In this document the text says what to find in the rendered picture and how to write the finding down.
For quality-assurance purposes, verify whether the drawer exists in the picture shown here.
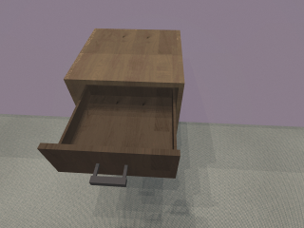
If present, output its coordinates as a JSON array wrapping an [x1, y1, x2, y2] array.
[[37, 85, 181, 179]]

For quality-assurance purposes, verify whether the cabinet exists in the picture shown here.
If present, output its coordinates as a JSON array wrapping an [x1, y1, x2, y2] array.
[[64, 28, 185, 135]]

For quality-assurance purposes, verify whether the handle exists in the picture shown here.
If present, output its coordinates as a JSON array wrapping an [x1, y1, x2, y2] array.
[[89, 163, 128, 187]]

